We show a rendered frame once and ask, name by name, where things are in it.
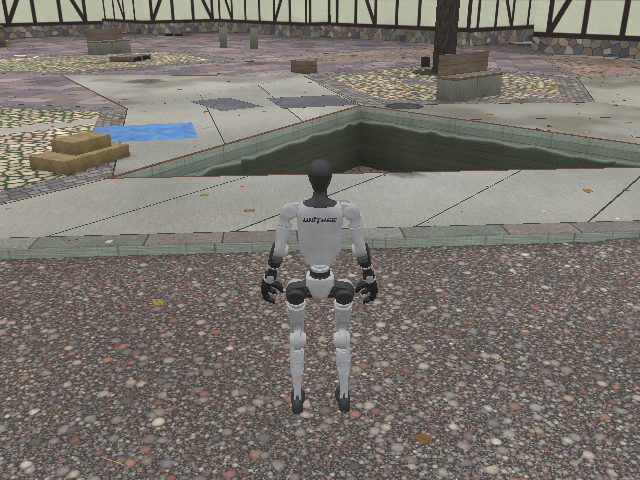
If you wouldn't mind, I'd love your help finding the robot right forearm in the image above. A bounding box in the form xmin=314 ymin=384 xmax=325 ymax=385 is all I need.
xmin=357 ymin=242 xmax=376 ymax=284

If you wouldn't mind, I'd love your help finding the robot left hand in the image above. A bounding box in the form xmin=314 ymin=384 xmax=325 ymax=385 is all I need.
xmin=261 ymin=279 xmax=284 ymax=304

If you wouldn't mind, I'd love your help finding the robot right hand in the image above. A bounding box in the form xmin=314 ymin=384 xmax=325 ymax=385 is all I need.
xmin=355 ymin=280 xmax=378 ymax=304

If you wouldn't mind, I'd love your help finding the robot right upper arm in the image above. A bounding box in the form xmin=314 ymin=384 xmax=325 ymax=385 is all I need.
xmin=341 ymin=202 xmax=367 ymax=257

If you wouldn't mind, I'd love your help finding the humanoid robot head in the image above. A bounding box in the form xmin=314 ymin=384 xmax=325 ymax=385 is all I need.
xmin=303 ymin=159 xmax=337 ymax=208

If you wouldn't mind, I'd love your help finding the robot right foot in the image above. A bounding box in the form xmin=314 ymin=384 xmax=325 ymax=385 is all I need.
xmin=335 ymin=386 xmax=350 ymax=413

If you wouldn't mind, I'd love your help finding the robot left upper arm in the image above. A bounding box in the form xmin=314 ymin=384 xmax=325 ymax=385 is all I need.
xmin=273 ymin=202 xmax=299 ymax=258

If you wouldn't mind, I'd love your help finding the robot left forearm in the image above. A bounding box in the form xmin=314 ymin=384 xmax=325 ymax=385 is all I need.
xmin=263 ymin=242 xmax=283 ymax=284

